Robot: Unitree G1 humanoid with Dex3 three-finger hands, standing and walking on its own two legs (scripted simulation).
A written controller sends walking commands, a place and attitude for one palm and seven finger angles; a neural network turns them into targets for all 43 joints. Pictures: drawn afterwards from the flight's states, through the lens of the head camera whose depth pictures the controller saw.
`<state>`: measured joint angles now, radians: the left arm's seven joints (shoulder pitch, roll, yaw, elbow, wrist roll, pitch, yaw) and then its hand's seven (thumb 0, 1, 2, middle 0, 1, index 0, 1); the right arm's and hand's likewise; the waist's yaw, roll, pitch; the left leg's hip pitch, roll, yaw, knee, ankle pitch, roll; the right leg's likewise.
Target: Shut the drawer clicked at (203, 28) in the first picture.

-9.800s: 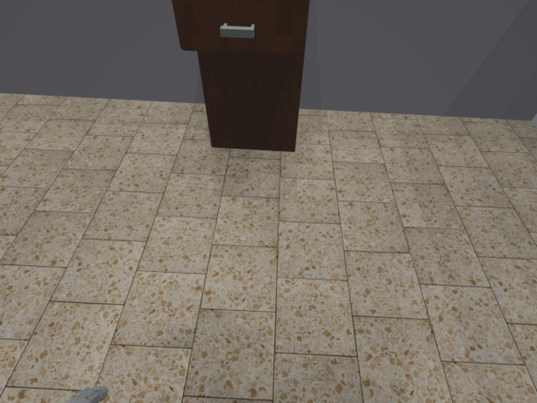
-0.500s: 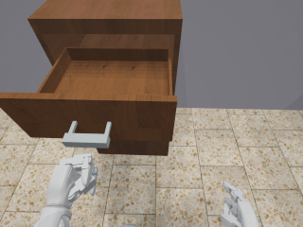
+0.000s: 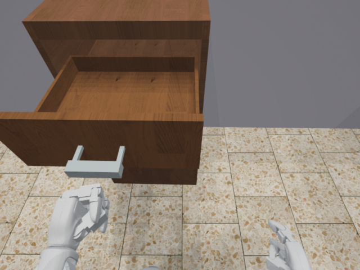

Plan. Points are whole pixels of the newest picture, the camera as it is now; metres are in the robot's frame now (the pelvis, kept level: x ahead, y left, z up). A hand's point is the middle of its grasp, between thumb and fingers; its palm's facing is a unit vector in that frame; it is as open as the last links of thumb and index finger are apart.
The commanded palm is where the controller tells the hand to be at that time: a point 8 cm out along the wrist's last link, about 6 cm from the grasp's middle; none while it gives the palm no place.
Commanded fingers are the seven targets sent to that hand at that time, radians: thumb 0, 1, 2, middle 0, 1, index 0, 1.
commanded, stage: push the drawer shut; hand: left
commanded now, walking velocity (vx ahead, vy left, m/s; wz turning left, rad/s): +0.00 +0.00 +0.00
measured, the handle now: (97, 159) +0.33 +0.19 +0.08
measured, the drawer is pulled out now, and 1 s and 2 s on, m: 0.30 0.23 0.11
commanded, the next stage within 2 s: none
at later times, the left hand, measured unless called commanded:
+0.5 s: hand (107, 195) +0.25 +0.16 +0.07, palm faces +0.00 -1.00 -0.06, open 3.0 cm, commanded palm +0.25 +0.21 +0.08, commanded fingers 0.00 0.90 0.90 -1.40 -1.60 -1.40 -1.60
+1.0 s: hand (110, 167) +0.31 +0.16 +0.07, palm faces -0.01 -1.00 -0.04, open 2.8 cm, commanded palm +0.31 +0.21 +0.08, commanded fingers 0.00 0.90 0.90 -1.40 -1.60 -1.40 -1.60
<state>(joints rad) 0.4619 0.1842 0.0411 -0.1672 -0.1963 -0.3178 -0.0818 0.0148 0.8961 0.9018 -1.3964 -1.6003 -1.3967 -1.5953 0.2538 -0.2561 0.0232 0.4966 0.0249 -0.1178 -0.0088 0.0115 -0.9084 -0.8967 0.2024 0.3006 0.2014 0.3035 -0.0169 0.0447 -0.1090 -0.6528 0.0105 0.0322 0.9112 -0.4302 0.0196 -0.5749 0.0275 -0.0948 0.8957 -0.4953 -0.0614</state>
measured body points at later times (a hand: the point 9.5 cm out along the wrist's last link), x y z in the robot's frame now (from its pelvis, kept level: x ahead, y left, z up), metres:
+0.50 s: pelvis +0.00 +0.00 +0.01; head +0.04 -0.02 +0.45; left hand +0.25 +0.21 +0.08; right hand +0.16 -0.24 -0.09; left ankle +0.01 +0.11 -0.69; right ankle -0.03 -0.08 -0.69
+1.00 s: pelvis -0.02 +0.01 +0.01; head +0.02 +0.00 +0.46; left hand +0.31 +0.22 +0.08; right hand +0.12 -0.24 -0.09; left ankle +0.01 +0.11 -0.69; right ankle -0.03 -0.08 -0.69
